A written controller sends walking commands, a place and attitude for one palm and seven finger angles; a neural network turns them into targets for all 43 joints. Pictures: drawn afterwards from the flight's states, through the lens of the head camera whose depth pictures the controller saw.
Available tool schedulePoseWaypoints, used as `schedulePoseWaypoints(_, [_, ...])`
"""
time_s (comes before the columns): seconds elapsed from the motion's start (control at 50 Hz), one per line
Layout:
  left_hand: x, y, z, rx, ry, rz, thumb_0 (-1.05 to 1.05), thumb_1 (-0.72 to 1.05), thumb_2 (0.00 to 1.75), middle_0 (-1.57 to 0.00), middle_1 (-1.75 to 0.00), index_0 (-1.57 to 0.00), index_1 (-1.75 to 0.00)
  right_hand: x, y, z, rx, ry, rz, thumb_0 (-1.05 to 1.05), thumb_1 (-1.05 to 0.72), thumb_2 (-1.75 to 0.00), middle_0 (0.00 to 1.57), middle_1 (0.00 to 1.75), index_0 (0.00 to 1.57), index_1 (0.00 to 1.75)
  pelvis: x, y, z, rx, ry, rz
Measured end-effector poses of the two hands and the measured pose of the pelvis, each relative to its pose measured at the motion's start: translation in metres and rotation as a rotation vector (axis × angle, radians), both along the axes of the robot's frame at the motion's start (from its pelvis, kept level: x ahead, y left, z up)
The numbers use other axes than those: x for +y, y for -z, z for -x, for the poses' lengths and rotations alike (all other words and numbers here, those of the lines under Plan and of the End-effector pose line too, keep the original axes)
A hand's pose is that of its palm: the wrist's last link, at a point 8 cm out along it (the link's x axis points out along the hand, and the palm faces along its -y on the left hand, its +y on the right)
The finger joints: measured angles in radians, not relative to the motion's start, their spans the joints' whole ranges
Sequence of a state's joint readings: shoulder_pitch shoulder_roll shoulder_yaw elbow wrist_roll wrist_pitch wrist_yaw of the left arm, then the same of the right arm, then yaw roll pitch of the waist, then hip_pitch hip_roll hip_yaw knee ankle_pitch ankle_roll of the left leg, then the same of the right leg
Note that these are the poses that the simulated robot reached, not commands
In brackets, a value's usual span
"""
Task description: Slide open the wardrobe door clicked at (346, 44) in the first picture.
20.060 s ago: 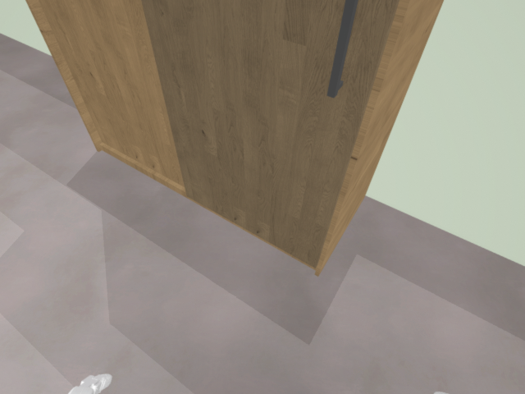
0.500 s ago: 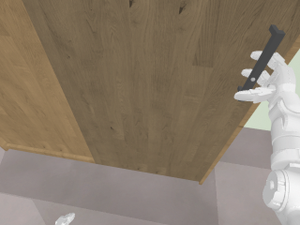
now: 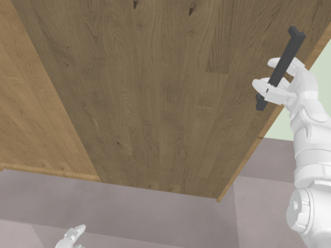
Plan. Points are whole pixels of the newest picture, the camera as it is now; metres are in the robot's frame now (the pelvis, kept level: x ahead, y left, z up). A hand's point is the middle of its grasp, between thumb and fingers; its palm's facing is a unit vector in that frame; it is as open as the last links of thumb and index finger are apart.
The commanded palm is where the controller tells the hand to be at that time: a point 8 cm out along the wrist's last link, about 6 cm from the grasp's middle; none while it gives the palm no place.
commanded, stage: grip the handle and tug to test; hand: right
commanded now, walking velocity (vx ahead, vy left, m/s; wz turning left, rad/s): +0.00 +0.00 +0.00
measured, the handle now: (274, 72) +0.51 -0.21 +0.19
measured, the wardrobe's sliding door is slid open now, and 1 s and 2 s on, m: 0.00 0.00 0.00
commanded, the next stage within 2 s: tug the door sideways, standing still in 0.92 s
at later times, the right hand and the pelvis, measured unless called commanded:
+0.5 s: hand (269, 87) +0.45 -0.19 +0.19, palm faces +0.07 +1.00 +0.01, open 5.8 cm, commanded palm +0.41 -0.24 +0.19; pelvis +0.01 +0.00 +0.00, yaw +1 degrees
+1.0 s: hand (268, 88) +0.45 -0.18 +0.19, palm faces +0.08 +1.00 -0.01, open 6.1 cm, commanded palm +0.39 -0.23 +0.19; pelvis +0.04 +0.00 +0.01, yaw +4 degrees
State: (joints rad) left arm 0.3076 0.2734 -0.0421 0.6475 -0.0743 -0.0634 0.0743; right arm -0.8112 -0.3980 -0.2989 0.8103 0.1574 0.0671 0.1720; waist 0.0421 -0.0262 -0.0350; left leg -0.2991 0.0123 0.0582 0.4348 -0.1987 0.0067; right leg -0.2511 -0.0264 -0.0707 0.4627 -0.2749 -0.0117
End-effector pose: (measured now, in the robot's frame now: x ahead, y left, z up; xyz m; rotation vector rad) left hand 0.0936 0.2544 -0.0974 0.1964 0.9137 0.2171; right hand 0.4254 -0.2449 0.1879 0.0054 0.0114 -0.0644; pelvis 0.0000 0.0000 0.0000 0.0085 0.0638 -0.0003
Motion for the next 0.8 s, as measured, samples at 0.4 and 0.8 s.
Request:
schedulePoseWaypoints(0.4, [-0.001, 0.001, 0.001, 0.003, -0.030, 0.017, 0.01, 0.91, 0.90, -0.20, -0.30, -0.20, -0.30, 0.006, 0.000, 0.001, -0.018, 0.002, -0.009, 0.01, -0.75, -0.81, 0.33, 1.36, 0.33, 1.35, 0.000, -0.001, -0.009, -0.015, -0.020, 0.000])
schedulePoseWaypoints(0.8, [0.000, -0.008, -0.027, -0.061, -0.037, 0.031, 0.01, 0.91, 0.90, -0.20, -0.30, -0.20, -0.30, 0.008, 0.000, 0.003, -0.022, 0.011, 0.001, 0.01, -0.79, -0.80, 0.28, 1.34, 0.27, 1.33, 0.000, -0.003, -0.020, -0.016, -0.043, -0.001])
